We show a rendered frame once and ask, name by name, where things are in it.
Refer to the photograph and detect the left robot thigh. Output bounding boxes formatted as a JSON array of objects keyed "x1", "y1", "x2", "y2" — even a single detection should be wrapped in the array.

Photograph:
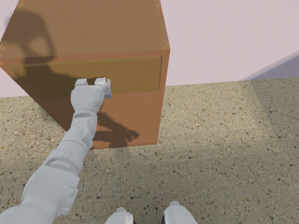
[{"x1": 105, "y1": 211, "x2": 134, "y2": 224}]

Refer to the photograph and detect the cabinet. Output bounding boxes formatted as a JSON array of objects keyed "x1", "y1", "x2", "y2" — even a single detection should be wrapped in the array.
[{"x1": 0, "y1": 0, "x2": 171, "y2": 150}]

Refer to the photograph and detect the robot thigh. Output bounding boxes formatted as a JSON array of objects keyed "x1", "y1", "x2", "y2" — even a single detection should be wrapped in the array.
[
  {"x1": 164, "y1": 205, "x2": 198, "y2": 224},
  {"x1": 105, "y1": 211, "x2": 134, "y2": 224}
]

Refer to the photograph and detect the drawer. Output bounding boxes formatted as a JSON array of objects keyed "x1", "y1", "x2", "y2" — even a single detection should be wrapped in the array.
[{"x1": 9, "y1": 56, "x2": 162, "y2": 100}]

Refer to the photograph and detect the handle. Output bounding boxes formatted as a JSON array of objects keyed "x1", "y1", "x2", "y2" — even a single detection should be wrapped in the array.
[{"x1": 104, "y1": 78, "x2": 112, "y2": 99}]

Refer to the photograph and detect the robot left forearm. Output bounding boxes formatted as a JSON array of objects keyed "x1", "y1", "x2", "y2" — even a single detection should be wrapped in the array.
[{"x1": 21, "y1": 109, "x2": 98, "y2": 203}]

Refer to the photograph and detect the right robot thigh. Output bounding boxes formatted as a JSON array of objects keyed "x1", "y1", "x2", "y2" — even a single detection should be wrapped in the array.
[{"x1": 164, "y1": 205, "x2": 198, "y2": 224}]

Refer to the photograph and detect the left robot hand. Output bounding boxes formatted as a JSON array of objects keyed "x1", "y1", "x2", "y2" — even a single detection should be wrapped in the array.
[{"x1": 70, "y1": 77, "x2": 107, "y2": 114}]

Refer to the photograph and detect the robot left upper arm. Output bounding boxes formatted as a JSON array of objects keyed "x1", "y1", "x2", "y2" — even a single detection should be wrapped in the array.
[{"x1": 0, "y1": 165, "x2": 80, "y2": 224}]

